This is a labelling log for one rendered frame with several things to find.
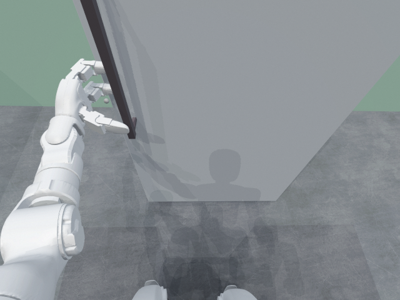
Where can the left robot shin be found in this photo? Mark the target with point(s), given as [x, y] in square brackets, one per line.
[151, 282]

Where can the robot left thigh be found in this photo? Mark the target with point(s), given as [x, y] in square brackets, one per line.
[151, 292]

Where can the robot left upper arm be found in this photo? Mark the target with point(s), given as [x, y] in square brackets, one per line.
[37, 244]

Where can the left robot forearm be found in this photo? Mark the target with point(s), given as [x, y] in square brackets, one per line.
[59, 174]

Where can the left robot hand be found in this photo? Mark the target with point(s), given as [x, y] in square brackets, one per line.
[71, 97]

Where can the handle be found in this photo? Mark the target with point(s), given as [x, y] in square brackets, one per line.
[96, 25]

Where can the fridge door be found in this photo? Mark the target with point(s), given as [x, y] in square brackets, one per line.
[234, 97]

